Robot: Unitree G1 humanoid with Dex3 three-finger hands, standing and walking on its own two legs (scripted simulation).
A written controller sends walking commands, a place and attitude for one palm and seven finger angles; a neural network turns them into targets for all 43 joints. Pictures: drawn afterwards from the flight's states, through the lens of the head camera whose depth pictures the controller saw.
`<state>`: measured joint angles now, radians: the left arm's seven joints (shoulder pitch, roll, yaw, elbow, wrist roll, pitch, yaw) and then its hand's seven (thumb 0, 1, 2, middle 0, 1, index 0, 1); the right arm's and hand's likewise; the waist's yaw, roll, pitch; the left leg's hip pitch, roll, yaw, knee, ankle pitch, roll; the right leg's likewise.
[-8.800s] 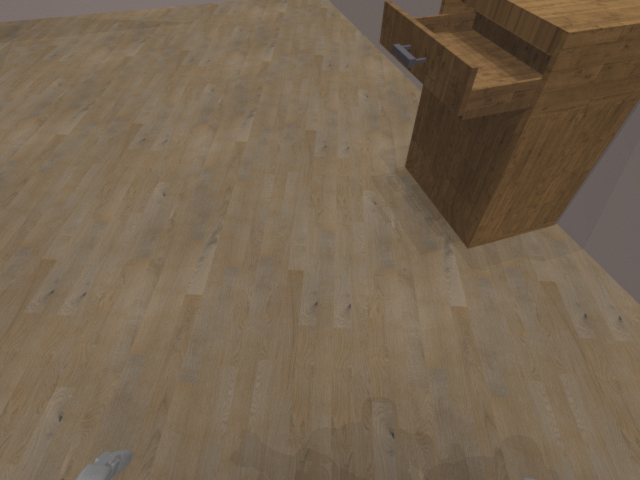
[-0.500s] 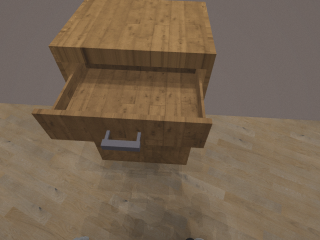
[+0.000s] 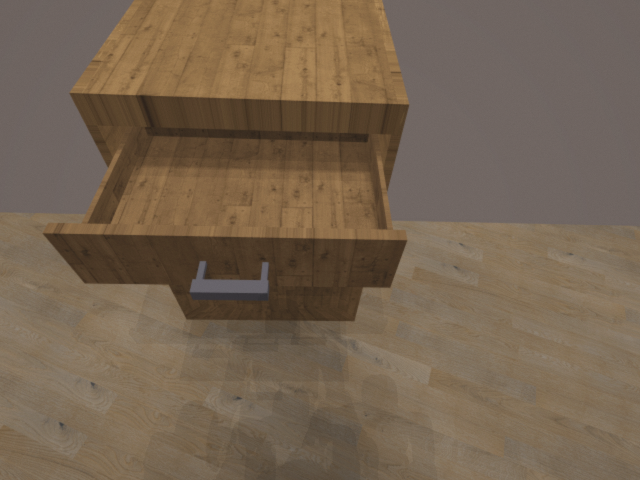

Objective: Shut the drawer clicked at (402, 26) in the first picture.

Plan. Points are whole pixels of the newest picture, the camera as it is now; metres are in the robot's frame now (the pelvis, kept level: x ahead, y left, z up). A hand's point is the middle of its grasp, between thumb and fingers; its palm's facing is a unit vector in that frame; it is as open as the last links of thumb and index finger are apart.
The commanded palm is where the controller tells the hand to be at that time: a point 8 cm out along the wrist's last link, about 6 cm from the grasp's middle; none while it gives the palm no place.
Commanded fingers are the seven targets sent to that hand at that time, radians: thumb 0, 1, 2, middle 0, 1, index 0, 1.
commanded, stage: come to a stop and stand still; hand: left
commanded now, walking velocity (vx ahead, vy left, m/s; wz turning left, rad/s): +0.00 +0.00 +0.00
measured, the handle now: (232, 278) +0.41 +0.15 -0.05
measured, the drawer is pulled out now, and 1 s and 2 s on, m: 0.25 0.25 0.25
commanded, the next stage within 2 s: look again from close up in 0.44 s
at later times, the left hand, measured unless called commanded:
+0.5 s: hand out of the picture +0.00 +0.12 -0.18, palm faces +0.08 -0.98 -0.19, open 7.3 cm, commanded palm none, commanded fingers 0.00 0.90 0.90 -0.20 -0.30 -0.20 -0.30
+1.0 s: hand out of the picture +0.01 +0.19 -0.18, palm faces +0.03 -0.98 -0.20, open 7.4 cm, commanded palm none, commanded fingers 0.00 0.90 0.90 -0.20 -0.30 -0.20 -0.30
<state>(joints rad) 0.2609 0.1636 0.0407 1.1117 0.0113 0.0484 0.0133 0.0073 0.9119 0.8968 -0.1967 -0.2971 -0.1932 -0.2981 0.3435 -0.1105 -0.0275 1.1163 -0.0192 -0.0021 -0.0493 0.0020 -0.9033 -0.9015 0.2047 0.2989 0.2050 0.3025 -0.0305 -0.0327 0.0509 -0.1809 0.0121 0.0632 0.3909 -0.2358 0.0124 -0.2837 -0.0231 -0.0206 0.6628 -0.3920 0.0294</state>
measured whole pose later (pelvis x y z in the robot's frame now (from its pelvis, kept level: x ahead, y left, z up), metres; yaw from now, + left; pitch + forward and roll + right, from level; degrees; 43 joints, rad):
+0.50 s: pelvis +0.01 -0.05 +0.00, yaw +1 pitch +0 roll +0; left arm 0.27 0.13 0.01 1.16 0.00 0.00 0.04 0.01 0.94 0.90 -0.20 -0.30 -0.20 -0.30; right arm 0.25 -0.14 -0.02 1.16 0.00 0.01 -0.05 0.01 -0.92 -0.90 0.20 0.30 0.20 0.30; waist 0.01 0.01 0.04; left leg -0.13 0.08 0.04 0.40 -0.25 -0.06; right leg -0.11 0.04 -0.08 0.39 -0.28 -0.06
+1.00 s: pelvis +0.00 +0.01 -0.01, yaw +0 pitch +0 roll +0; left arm 0.29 0.15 -0.01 1.07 0.01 0.00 0.04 0.00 0.91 0.90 -0.20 -0.30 -0.20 -0.30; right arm 0.31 -0.16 0.02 1.07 -0.01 -0.02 -0.03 0.01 -0.93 -0.90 0.20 0.30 0.20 0.30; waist 0.01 0.00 0.02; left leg -0.19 -0.04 0.08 0.48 -0.29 0.06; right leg -0.17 -0.04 -0.03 0.48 -0.30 0.02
